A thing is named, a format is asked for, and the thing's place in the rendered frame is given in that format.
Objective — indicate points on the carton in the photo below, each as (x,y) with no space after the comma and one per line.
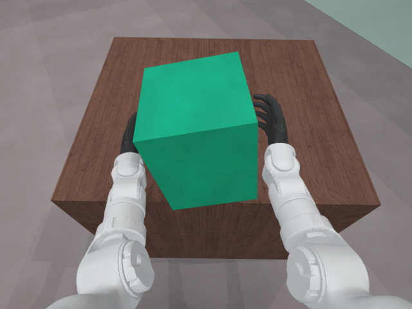
(197,131)

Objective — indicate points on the left robot forearm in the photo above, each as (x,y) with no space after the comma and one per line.
(125,208)

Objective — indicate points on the left robot hand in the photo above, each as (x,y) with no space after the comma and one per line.
(127,139)

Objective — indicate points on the right robot forearm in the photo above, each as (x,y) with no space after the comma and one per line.
(293,205)

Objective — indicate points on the robot right upper arm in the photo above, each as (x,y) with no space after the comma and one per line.
(326,276)

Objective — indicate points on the right robot hand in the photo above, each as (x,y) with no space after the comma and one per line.
(275,126)

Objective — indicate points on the pedestal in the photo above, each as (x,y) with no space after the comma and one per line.
(292,71)

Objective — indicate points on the robot left upper arm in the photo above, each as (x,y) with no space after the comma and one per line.
(114,277)

